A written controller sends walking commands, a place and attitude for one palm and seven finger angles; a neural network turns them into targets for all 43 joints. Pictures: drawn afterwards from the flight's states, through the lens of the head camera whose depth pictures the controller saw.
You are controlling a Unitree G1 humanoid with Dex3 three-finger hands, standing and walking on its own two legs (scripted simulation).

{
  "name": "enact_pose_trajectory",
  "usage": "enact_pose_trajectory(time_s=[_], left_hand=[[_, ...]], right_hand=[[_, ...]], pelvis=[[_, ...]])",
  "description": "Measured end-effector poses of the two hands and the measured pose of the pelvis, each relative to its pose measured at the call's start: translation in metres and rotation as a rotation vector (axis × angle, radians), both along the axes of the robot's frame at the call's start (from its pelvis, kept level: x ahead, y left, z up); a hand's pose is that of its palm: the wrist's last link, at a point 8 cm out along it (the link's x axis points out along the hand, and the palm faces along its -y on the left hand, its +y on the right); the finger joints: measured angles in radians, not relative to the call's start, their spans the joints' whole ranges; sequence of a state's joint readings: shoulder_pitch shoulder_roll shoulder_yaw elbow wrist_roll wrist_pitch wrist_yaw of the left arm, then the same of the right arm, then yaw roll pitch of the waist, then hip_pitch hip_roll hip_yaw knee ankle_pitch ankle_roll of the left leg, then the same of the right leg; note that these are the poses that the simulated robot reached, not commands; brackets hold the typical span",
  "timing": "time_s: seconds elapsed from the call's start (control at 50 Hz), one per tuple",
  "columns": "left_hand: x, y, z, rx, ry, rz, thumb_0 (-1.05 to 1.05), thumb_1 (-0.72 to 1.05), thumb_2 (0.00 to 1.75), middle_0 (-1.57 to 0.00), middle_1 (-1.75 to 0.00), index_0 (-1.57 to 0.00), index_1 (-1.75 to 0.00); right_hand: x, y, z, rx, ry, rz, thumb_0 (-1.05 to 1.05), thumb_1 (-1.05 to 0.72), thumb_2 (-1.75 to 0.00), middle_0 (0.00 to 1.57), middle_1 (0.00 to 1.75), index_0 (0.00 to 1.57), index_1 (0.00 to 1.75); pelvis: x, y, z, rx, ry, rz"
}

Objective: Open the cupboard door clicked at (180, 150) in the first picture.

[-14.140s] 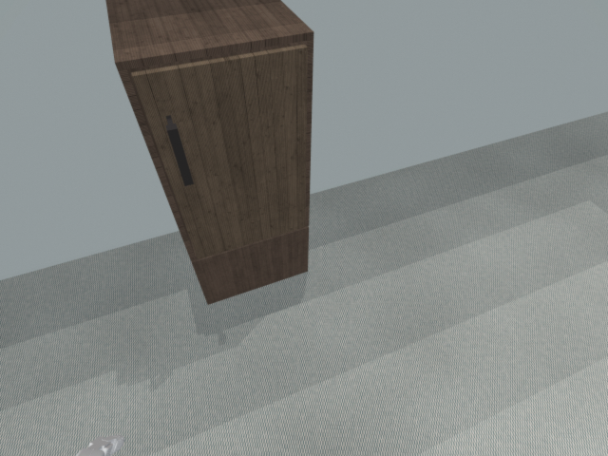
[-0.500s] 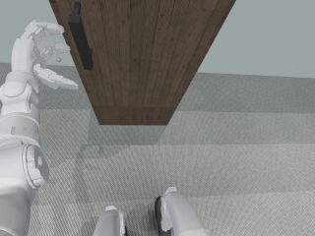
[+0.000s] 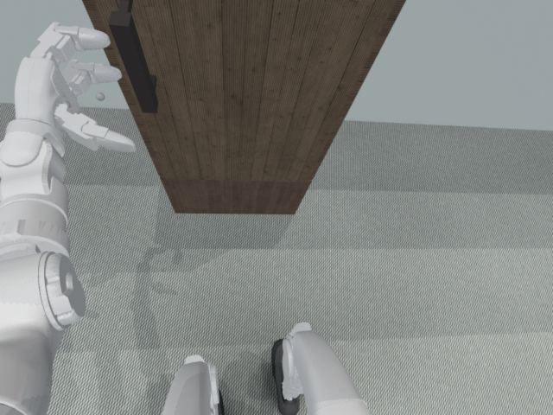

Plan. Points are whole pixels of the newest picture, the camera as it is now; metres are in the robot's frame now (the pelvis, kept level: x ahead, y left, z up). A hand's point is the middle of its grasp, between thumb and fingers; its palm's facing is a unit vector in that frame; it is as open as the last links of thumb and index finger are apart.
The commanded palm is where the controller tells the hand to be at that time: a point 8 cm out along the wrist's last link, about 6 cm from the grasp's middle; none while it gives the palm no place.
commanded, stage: slide the fingers in behind the handle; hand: left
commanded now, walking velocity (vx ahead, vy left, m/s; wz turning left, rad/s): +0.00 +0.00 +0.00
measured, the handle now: (139, 58) +0.59 +0.13 +0.06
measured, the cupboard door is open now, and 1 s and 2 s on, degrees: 0 0 2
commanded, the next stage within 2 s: close the thumb around the handle in 1.40 s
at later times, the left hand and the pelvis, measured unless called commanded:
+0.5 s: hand (130, 97) +0.53 +0.14 +0.05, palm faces -0.11 -0.99 -0.04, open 14.0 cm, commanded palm +0.51 +0.18 +0.05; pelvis -0.01 +0.00 +0.00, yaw +0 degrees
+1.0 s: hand (156, 97) +0.54 +0.11 +0.05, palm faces -0.12 -0.99 -0.03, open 14.0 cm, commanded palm +0.51 +0.15 +0.05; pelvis +0.00 +0.00 +0.00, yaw +1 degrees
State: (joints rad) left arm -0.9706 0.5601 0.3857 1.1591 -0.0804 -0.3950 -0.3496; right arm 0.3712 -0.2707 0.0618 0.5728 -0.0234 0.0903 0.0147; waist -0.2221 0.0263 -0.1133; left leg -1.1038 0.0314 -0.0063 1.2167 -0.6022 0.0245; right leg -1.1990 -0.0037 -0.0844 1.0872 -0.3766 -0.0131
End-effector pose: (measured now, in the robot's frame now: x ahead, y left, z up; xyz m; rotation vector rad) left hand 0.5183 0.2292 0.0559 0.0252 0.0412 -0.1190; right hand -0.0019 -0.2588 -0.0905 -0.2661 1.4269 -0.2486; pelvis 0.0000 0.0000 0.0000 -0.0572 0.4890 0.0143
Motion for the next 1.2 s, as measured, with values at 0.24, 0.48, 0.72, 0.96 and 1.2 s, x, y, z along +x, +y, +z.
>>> enact_pose_trajectory(time_s=[0.24,0.48,0.72,0.96,1.2], left_hand=[[-0.002,-0.022,0.002,0.006,-0.004,0.007,-0.01,-0.5,0.3,-0.3,-1.2,-0.3,-1.2],[0.001,-0.034,-0.004,0.013,0.007,0.009,-0.01,-0.5,0.3,-0.3,-1.2,-0.3,-1.2],[0.002,-0.051,-0.004,0.007,0.003,0.0,-0.01,-0.5,0.3,-0.3,-1.2,-0.3,-1.2],[0.004,-0.063,-0.008,0.009,0.002,0.003,-0.01,-0.5,0.3,-0.3,-1.2,-0.3,-1.2],[0.001,-0.069,-0.005,0.021,-0.002,0.025,-0.01,-0.5,0.3,-0.3,-1.2,-0.29,-1.2]], right_hand=[[-0.005,0.004,-0.002,0.019,-0.019,-0.005,0.01,-0.9,-0.9,0.2,0.3,0.2,0.3],[-0.012,0.01,-0.006,0.035,-0.012,-0.007,0.01,-0.9,-0.9,0.21,0.3,0.2,0.3],[-0.01,0.008,-0.005,0.035,-0.001,-0.006,0.01,-0.9,-0.9,0.21,0.3,0.2,0.3],[-0.002,0.008,-0.007,0.045,-0.011,-0.002,0.01,-0.9,-0.9,0.2,0.3,0.2,0.3],[0.003,0.008,-0.008,0.061,-0.019,-0.003,0.01,-0.9,-0.9,0.2,0.3,0.2,0.3]], pelvis=[[-0.004,0.001,0.0,0.005,-0.011,0.0],[-0.006,0.002,-0.002,0.01,-0.005,-0.002],[-0.002,0.002,-0.001,0.01,-0.003,0.001],[0.001,0.001,-0.001,0.014,-0.002,0.001],[0.004,-0.001,0.001,0.019,-0.007,0.001]])
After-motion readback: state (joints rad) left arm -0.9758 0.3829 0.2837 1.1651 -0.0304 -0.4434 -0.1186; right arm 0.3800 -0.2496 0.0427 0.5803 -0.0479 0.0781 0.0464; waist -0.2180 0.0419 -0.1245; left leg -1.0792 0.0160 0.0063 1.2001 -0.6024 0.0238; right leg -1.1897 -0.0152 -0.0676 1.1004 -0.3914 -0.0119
